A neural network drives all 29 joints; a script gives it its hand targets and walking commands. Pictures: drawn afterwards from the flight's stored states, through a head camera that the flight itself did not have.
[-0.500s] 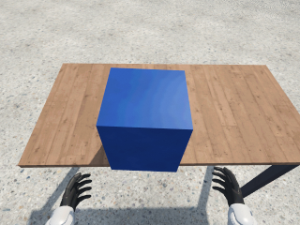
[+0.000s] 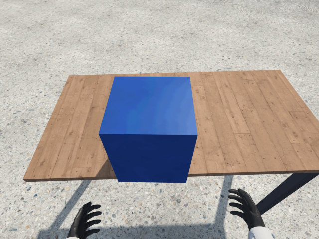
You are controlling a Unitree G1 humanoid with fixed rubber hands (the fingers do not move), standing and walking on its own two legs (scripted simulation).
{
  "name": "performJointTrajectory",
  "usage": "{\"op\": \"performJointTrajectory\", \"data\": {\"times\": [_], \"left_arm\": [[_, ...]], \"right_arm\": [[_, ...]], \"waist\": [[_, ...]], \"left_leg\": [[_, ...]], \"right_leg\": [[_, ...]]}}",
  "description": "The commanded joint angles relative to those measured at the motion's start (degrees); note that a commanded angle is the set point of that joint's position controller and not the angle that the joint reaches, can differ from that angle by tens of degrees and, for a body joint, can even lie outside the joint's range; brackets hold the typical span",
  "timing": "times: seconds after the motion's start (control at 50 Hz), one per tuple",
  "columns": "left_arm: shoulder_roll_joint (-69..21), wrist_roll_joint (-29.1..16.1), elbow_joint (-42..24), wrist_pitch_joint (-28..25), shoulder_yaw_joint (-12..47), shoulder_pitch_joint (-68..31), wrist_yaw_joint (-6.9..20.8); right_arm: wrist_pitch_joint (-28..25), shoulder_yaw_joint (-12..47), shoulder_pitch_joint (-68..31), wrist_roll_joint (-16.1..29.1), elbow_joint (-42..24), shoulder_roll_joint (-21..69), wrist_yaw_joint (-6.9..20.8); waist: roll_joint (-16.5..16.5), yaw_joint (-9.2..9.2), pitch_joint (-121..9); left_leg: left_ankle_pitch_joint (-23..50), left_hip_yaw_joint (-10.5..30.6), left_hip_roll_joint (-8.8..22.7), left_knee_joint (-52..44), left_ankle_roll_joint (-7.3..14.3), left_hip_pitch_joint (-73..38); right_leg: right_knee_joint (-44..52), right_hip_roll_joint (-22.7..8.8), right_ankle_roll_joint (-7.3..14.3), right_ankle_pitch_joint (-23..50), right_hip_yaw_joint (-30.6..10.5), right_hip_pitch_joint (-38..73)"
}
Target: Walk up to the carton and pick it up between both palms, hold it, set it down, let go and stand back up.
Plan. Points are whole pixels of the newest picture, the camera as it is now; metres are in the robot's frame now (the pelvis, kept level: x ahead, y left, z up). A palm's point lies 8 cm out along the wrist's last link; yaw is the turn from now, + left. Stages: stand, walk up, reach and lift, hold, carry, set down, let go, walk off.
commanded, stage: let go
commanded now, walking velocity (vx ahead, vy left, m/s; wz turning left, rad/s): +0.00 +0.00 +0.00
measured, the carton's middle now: (152, 132) +0.41 +0.03 +0.02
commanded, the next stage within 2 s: stand in 0.36 s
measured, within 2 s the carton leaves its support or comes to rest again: neither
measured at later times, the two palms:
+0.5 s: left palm out of the picture +0.16 +0.23 -0.08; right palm (261, 235) +0.16 -0.24 -0.09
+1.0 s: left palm out of the picture +0.15 +0.25 -0.07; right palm out of the picture +0.12 -0.28 -0.09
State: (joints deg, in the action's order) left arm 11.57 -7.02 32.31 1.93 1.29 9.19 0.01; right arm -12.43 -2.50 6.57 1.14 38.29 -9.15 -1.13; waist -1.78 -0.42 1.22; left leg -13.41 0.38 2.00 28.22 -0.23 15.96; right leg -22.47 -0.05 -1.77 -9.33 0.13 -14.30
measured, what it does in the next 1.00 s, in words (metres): stands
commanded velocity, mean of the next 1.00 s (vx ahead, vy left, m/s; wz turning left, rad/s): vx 0.00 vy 0.00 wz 0.00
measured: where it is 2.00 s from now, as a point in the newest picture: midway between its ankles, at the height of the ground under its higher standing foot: outside the picture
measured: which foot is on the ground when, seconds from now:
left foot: down 0.00-1.00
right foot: down 0.00-1.00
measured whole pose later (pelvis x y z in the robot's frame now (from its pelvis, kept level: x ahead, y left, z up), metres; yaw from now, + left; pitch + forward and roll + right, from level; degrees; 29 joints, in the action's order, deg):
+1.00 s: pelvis -0.01 +0.00 +0.00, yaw +0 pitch +0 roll -1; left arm 16.3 -0.7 32.3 -1.0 1.3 12.2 0.2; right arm -3.2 -2.5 13.0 -1.5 40.5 -18.5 1.0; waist -1.8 -0.4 -0.3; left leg -12.8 0.4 1.2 28.2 -0.2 15.3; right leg -24.1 -0.8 -1.7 -9.7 0.1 -14.3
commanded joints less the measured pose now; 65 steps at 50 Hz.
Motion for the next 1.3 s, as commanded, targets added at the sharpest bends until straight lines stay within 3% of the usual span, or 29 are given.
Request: {"op": "performJointTrajectory", "data": {"times": [0.0,0.06,0.16,0.2,0.24,0.36,0.38,0.4,0.46,0.48,0.5,0.52,0.54,0.6,0.62,0.64,0.72,0.78,0.84,0.88,0.96,0.98,1.0,1.12,1.16,1.2,1.22,1.24,1.28], "left_arm": [[6.74,4.52,-9.83,-0.36,-2.17,-3.99,-1.15],[5.27,5.87,-8.41,0.95,-1.65,-3.38,-1.72],[4.5,6.91,-9.18,2.25,-2.13,-1.15,-2.33],[5.08,5.8,-11.59,1.5,-2.57,-1.42,-2.21],[4.85,6.32,-11.5,1.91,-2.57,-1.07,-2.48],[4.99,5.86,-11.29,1.33,-2.35,0.37,-2.53],[13.98,10.71,-0.43,-2.46,-7.25,9.19,-2.33],[15.9,10.69,-1.58,-3.82,-7.27,5.97,-1.47],[13.35,10.65,-1.04,-5.21,-6.45,3.11,-0.73],[14.48,10.5,-1.05,-5.39,-6.63,3.46,-0.68],[13.59,10.3,-0.73,-5.5,-6.08,2.89,-0.6],[14.32,10.49,-1.12,-5.84,-6.14,2.56,-0.67],[14.43,10.22,-0.73,-5.98,-5.98,2.89,-0.59],[14.22,10.16,-0.96,-6.09,-5.34,2.61,-0.45],[15.26,9.88,-1.07,-5.96,-5.65,2.92,-0.48],[15.14,9.77,-0.58,-5.88,-5.53,2.61,-0.37],[16.23,9.55,-0.32,-5.8,-5.41,2.59,-0.17],[16.69,9.17,-0.06,-5.82,-5.27,2.82,-0.25],[16.79,9.18,0.07,-5.99,-5.35,3.69,-0.31],[17.31,9.2,0.12,-5.85,-5.49,3.87,-0.16],[17.55,9.09,-0.24,-5.99,-5.45,3.43,0.0],[18.08,9.1,0.12,-5.87,-5.73,3.09,-0.09],[17.99,8.72,0.32,-5.86,-5.58,4.22,-0.18],[17.89,8.91,-0.01,-5.82,-5.38,3.96,-0.35],[18.34,8.91,0.24,-5.96,-5.71,3.57,-0.14],[18.63,8.72,0.28,-5.84,-5.73,3.83,-0.12],[17.53,8.68,-0.09,-5.85,-5.22,3.96,-0.17],[18.34,8.91,0.12,-5.83,-5.6,3.63,-0.17],[18.39,8.62,0.21,-5.89,-5.7,3.69,-0.45]], "right_arm": [[-0.75,-0.35,-4.75,-1.24,-3.11,-4.63,0.89],[0.59,-0.8,-5.19,-2.12,-0.34,-5.74,1.69],[0.24,-1.23,-3.41,-2.28,-0.48,-7.02,2.37],[-1.02,-1.58,-2.76,-1.78,-3.01,-6.92,2.32],[-1.22,-2.03,-2.28,-2.17,-0.81,-7.92,2.59],[-2.45,-1.43,-0.75,-1.74,0.76,-7.93,2.92],[3.83,-3.25,4.38,-2.92,1.75,-15.91,1.16],[5.82,-3.5,6.75,-3.05,-0.59,-16.44,0.49],[8.0,-3.85,6.02,-2.88,-1.15,-16.2,0.52],[7.89,-3.99,5.29,-2.8,-0.77,-16.92,0.9],[8.0,-3.7,4.48,-2.88,-0.94,-16.19,1.0],[8.03,-3.3,4.41,-2.69,-1.01,-15.56,1.36],[7.84,-3.39,4.04,-2.63,-0.66,-16.59,1.54],[7.89,-3.22,5.58,-2.38,-0.27,-17.48,1.63],[8.02,-3.06,4.36,-2.18,-0.43,-17.35,1.99],[7.99,-3.37,4.92,-2.48,-0.56,-18.55,2.13],[8.07,-3.08,5.59,-2.38,-0.88,-19.65,2.15],[8.19,-3.32,7.11,-2.49,-0.33,-20.81,2.25],[8.23,-3.26,6.87,-2.41,-0.44,-20.54,2.44],[8.18,-3.01,7.8,-2.19,-0.35,-20.03,2.59],[8.55,-3.14,7.28,-2.1,0.24,-20.57,2.49],[8.35,-3.01,7.75,-2.03,0.35,-20.44,2.46],[8.39,-3.32,7.67,-2.16,0.31,-21.09,2.3],[8.37,-3.35,6.66,-2.01,-0.12,-20.8,2.84],[8.56,-3.15,8.85,-1.88,0.59,-20.43,2.69],[8.42,-3.12,7.91,-2.1,0.17,-20.75,2.54],[8.41,-3.2,6.7,-2.01,-0.05,-21.22,2.7],[8.56,-3.15,8.03,-2.06,0.12,-20.84,2.74],[8.23,-2.94,7.72,-2.06,0.15,-20.6,2.57]], "waist": [[-0.72,2.06,-5.31],[-3.65,2.02,-3.44],[-3.86,2.0,-4.42],[-2.34,1.55,-6.84],[-1.25,1.5,-6.56],[-1.25,0.97,-8.61],[0.54,2.87,-15.45],[1.7,0.87,-17.51],[2.67,0.41,-12.94],[1.51,0.47,-12.45],[3.57,0.55,-11.42],[2.02,0.46,-11.31],[2.94,0.82,-11.18],[0.73,0.2,-11.32],[1.98,0.96,-10.67],[3.83,0.3,-10.95],[0.35,0.24,-9.55],[3.84,0.25,-9.84],[0.74,0.47,-10.49],[2.87,0.13,-9.88],[3.06,0.46,-7.73],[3.74,-0.33,-8.76],[1.49,0.09,-8.88],[4.08,0.28,-7.89],[3.43,-0.76,-6.86],[1.82,-0.16,-7.77],[2.02,0.49,-8.23],[3.89,-0.1,-7.99],[3.62,-0.13,-8.32]], "left_leg": [[1.36,-5.08,-1.09,-11.75,-0.94,-4.56],[-1.07,-4.44,0.19,-14.22,-0.65,-0.75],[1.81,-4.47,0.51,-13.81,-0.63,0.12],[4.98,-4.88,0.39,-12.65,-0.75,-0.79],[7.03,-4.92,-0.12,-11.8,-1.29,-2.67],[9.85,-5.68,-0.57,-11.09,-1.38,-3.17],[17.69,0.68,2.28,-1.45,0.36,-6.41],[17.29,0.94,2.51,-1.56,0.2,-8.56],[7.24,1.25,2.76,-1.77,1.21,-7.69],[4.32,2.04,2.86,-2.62,1.51,-7.64],[2.44,2.39,3.1,-2.88,1.75,-6.61],[1.79,2.74,3.29,-3.72,1.83,-6.6],[2.29,3.22,3.4,-3.69,2.24,-6.44],[5.16,3.94,3.3,-3.37,2.39,-6.47],[4.36,4.0,3.55,-3.37,2.35,-5.87],[4.07,4.4,3.53,-2.93,2.39,-6.21],[2.98,4.76,3.54,-3.65,2.38,-4.81],[3.84,5.23,3.66,-3.67,2.41,-5.06],[4.37,4.78,3.59,-3.64,2.51,-5.41],[3.92,5.01,3.71,-3.86,2.35,-5.52],[2.4,5.3,3.52,-4.04,2.25,-4.89],[1.54,5.5,3.92,-4.07,2.35,-5.68],[1.49,5.45,3.74,-4.1,2.52,-5.43],[1.51,5.41,3.71,-4.58,2.34,-4.14],[0.76,5.19,3.52,-4.45,2.01,-5.37],[1.66,5.53,3.81,-4.52,2.26,-4.72],[1.9,5.39,4.15,-4.27,2.34,-4.09],[1.69,5.52,3.78,-4.47,2.06,-4.23],[3.33,5.6,4.01,-4.32,2.46,-4.84]], "right_leg": [[1.38,2.88,3.31,-2.74,0.29,15.69],[-0.85,3.94,3.11,-2.59,1.03,19.37],[-1.82,4.65,2.97,-0.67,1.38,21.77],[-1.71,4.66,2.54,1.64,1.29,21.64],[-1.07,4.58,2.72,1.23,1.81,19.71],[-0.99,4.58,2.61,3.34,2.11,19.17],[-5.03,-3.19,3.34,15.8,-3.97,11.81],[-6.48,-3.33,3.33,16.16,-3.41,11.84],[-5.15,-4.2,3.35,8.98,-3.61,7.39],[-4.42,-4.13,3.56,5.63,-3.77,7.1],[-4.41,-4.14,3.55,3.9,-3.77,6.29],[-4.03,-4.58,3.75,2.18,-3.71,5.74],[-4.16,-4.6,3.6,2.09,-3.76,6.03],[-4.76,-4.68,4.19,1.04,-4.02,5.81],[-4.69,-4.52,3.94,1.26,-3.48,5.34],[-4.62,-4.5,4.09,1.84,-3.64,5.85],[-4.46,-4.61,3.97,0.59,-3.85,5.51],[-4.6,-4.72,3.9,1.33,-3.63,5.89],[-4.77,-5.07,4.46,0.38,-4.25,5.37],[-4.52,-4.87,4.02,0.14,-3.49,5.42],[-3.58,-5.09,4.23,-0.14,-4.07,4.24],[-3.65,-5.21,4.33,0.03,-4.48,4.22],[-3.42,-5.3,4.35,0.31,-4.65,4.48],[-4.19,-5.02,3.94,-0.03,-3.76,4.53],[-3.28,-5.37,4.07,-1.32,-4.75,2.78],[-3.72,-5.22,4.09,-1.11,-4.5,4.1],[-3.51,-5.22,3.89,-0.34,-4.2,4.67],[-3.82,-5.25,4.04,-0.38,-4.29,4.87],[-3.89,-5.36,4.39,0.66,-4.63,4.47]]}}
